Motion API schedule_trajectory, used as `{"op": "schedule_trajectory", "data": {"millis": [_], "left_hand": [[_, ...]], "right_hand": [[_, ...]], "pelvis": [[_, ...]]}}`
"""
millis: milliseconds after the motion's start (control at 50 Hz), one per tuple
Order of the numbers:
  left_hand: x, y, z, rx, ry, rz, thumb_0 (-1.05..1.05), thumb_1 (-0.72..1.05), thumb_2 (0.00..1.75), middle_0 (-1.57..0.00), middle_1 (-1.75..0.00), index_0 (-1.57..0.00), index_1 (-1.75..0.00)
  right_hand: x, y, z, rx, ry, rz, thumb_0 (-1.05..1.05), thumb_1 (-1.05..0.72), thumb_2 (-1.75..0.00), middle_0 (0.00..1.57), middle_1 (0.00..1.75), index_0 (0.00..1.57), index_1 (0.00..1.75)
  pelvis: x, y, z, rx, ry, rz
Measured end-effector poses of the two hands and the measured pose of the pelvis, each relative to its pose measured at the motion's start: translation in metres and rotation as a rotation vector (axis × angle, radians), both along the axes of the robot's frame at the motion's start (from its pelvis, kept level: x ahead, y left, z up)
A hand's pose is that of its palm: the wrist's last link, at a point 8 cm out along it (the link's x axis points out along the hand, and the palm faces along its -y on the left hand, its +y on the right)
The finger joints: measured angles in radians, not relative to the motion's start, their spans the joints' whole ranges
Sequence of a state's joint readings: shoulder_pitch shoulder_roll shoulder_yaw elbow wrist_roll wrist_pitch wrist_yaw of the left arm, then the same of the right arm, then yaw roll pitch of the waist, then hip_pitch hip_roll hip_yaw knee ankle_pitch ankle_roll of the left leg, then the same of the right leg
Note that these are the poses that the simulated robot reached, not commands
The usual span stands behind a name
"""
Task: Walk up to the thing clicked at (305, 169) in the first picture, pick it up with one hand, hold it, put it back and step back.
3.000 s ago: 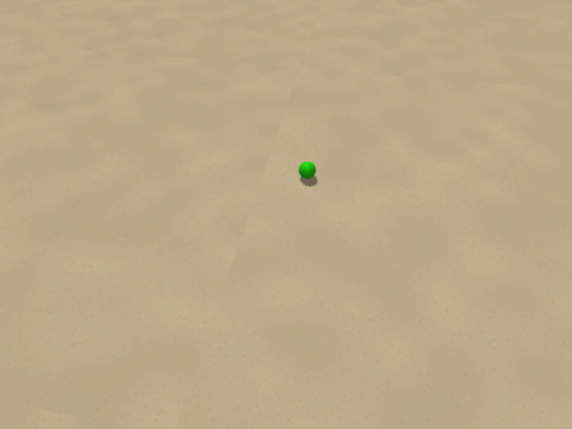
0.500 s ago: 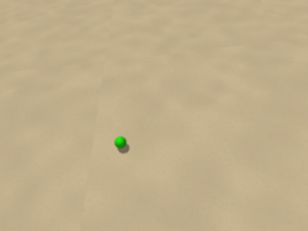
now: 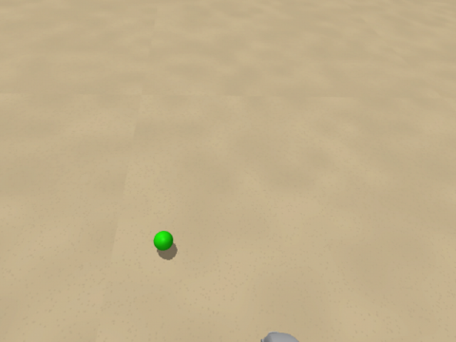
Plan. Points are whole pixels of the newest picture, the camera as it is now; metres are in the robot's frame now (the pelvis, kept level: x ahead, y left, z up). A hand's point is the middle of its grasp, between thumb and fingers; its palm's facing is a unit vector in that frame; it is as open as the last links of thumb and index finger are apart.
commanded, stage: walk up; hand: left
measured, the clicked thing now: (163, 240) +0.69 +0.24 -0.73
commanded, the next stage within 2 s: none
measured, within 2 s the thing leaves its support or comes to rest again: neither
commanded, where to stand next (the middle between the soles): +0.33 -0.02 m, yaw +0 degrees
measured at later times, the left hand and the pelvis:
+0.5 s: hand (109, 307) +0.23 +0.23 -0.12, palm faces -0.03 -0.92 -0.39, open 7.4 cm; pelvis +0.15 -0.04 +0.00, yaw -1 degrees
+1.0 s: hand (100, 290) +0.28 +0.27 -0.17, palm faces -0.05 -0.94 -0.34, open 7.4 cm; pelvis +0.23 +0.00 -0.01, yaw -1 degrees
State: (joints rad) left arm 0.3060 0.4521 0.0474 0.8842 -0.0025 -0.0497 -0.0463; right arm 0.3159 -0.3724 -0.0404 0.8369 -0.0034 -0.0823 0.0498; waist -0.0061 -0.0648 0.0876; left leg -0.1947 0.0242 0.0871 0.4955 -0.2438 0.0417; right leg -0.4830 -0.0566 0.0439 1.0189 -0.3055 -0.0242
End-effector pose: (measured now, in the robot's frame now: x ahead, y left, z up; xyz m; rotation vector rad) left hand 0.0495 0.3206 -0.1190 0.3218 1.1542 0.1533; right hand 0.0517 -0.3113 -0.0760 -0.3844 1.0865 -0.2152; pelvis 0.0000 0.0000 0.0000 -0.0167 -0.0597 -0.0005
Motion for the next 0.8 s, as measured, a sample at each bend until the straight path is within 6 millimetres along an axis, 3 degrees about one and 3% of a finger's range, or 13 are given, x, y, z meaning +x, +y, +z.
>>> {"op": "schedule_trajectory", "data": {"millis": [100, 200, 320, 420, 540, 620, 720, 800], "left_hand": [[0.046, -0.003, 0.009, 0.009, 0.002, -0.024, 0.0, 0.9, 0.9, -0.2, -0.3, -0.2, -0.3], [0.101, -0.017, 0.016, 0.037, -0.027, -0.051, 0.0, 0.9, 0.9, -0.2, -0.3, -0.2, -0.3], [0.162, -0.044, 0.022, 0.071, -0.123, -0.063, 0.0, 0.9, 0.9, -0.2, -0.3, -0.2, -0.3], [0.174, -0.055, 0.036, 0.065, -0.141, -0.029, 0.0, 0.9, 0.9, -0.2, -0.3, -0.2, -0.3], [0.175, -0.046, 0.035, 0.062, -0.081, -0.006, 0.0, 0.9, 0.9, -0.21, -0.3, -0.2, -0.3], [0.179, -0.031, 0.023, 0.051, -0.057, 0.024, 0.0, 0.9, 0.9, -0.21, -0.3, -0.2, -0.3], [0.191, -0.01, -0.01, 0.023, -0.005, 0.055, 0.0, 0.9, 0.9, -0.2, -0.3, -0.2, -0.3], [0.206, -0.01, -0.021, -0.007, 0.041, 0.042, 0.0, 0.9, 0.9, -0.2, -0.3, -0.2, -0.3]], "right_hand": [[0.012, -0.004, -0.008, 0.018, 0.035, -0.034, 0.0, -0.9, -0.9, 0.21, 0.3, 0.21, 0.3], [0.029, -0.017, -0.029, 0.045, 0.078, -0.063, 0.0, -0.9, -0.9, 0.21, 0.3, 0.21, 0.3], [0.07, -0.032, -0.06, 0.083, 0.117, -0.06, 0.01, -0.91, -0.9, 0.2, 0.3, 0.21, 0.3], [0.118, -0.033, -0.052, 0.104, 0.09, -0.017, 0.01, -0.91, -0.9, 0.2, 0.3, 0.21, 0.3], [0.162, -0.038, -0.037, 0.077, 0.056, 0.008, 0.0, -0.91, -0.9, 0.2, 0.3, 0.21, 0.3], [0.185, -0.035, -0.029, 0.032, 0.077, 0.026, 0.0, -0.91, -0.9, 0.2, 0.3, 0.21, 0.3], [0.215, -0.02, -0.026, -0.038, 0.063, 0.019, 0.0, -0.91, -0.9, 0.2, 0.3, 0.21, 0.3], [0.232, -0.002, -0.017, -0.034, 0.019, 0.017, 0.0, -0.91, -0.9, 0.2, 0.3, 0.21, 0.3]], "pelvis": [[0.035, -0.001, 0.001, 0.022, -0.001, -0.015], [0.071, -0.011, -0.006, 0.04, 0.004, -0.018], [0.11, -0.032, -0.019, 0.022, -0.004, -0.008], [0.134, -0.038, -0.006, 0.043, -0.01, -0.013], [0.163, -0.034, 0.0, 0.019, -0.004, -0.008], [0.183, -0.026, -0.004, 0.002, 0.0, 0.005], [0.208, -0.008, -0.017, 0.003, -0.001, 0.016], [0.218, 0.001, -0.015, -0.005, -0.002, 0.0]]}}
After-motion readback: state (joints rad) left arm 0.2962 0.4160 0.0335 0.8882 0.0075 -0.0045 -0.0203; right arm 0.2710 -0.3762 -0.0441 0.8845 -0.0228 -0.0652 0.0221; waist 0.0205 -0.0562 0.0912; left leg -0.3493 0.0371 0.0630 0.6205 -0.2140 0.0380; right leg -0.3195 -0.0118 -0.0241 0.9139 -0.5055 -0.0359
